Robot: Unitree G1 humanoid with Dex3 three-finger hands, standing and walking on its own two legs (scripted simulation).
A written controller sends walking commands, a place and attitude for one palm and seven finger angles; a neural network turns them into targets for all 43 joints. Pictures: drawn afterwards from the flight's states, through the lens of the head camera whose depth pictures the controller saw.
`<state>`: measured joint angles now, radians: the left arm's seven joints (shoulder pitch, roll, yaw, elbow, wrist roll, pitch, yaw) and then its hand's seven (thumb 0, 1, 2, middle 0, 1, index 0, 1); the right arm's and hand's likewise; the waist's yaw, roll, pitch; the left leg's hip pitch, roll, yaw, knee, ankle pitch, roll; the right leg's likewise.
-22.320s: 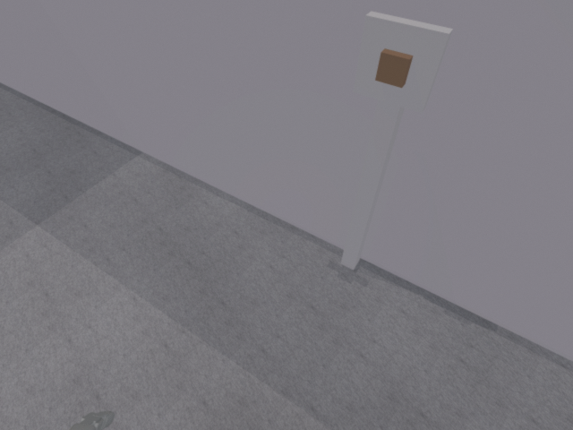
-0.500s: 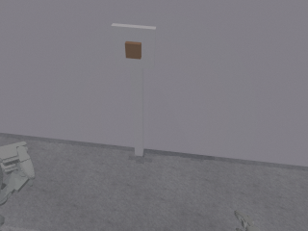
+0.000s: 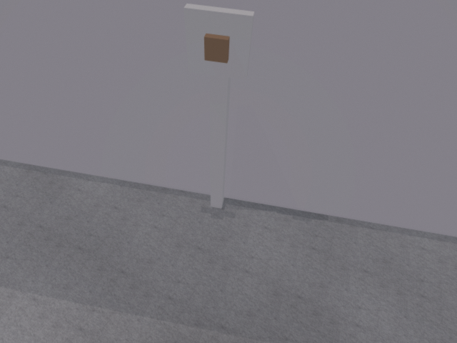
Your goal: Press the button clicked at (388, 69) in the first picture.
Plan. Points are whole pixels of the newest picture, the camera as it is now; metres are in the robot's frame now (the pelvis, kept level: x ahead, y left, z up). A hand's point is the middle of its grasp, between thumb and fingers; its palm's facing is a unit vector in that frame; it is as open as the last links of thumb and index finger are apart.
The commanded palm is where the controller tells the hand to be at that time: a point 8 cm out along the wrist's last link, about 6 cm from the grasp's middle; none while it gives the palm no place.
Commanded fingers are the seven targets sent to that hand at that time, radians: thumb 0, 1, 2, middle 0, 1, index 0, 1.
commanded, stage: let the arm hang, fingers relaxed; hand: left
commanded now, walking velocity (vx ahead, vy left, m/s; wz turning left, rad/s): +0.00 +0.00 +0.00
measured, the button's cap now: (217, 48) +0.81 +0.10 +0.11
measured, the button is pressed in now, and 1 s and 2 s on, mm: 0 0 0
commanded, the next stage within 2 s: stand and wait in 0.64 s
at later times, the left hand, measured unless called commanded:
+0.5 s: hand out of the picture +0.01 +0.15 -0.18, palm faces +0.03 -0.99 -0.16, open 7.3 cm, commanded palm none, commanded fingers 0.00 0.90 0.90 -0.20 -0.30 -0.20 -0.30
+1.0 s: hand out of the picture +0.01 +0.15 -0.17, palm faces +0.04 -0.98 -0.18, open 7.4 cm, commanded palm none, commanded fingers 0.00 0.90 0.90 -0.20 -0.30 -0.20 -0.30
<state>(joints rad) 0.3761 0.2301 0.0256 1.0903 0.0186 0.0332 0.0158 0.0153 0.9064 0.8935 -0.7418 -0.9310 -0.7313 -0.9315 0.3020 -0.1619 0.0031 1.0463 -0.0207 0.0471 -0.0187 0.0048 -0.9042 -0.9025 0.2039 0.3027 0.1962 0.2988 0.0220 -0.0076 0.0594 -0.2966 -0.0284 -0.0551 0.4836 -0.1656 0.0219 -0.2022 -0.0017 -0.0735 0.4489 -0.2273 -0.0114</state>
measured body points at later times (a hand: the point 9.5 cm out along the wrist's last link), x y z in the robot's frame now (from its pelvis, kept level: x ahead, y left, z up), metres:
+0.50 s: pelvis +0.01 -0.01 +0.00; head +0.01 -0.01 +0.45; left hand +0.01 +0.20 -0.16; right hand -0.02 -0.20 -0.16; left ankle +0.06 +0.10 -0.74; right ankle +0.01 -0.12 -0.74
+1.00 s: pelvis +0.03 -0.01 +0.00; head +0.04 -0.02 +0.45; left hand +0.01 +0.20 -0.16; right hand +0.01 -0.23 -0.16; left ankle +0.06 +0.10 -0.74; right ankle +0.01 -0.12 -0.74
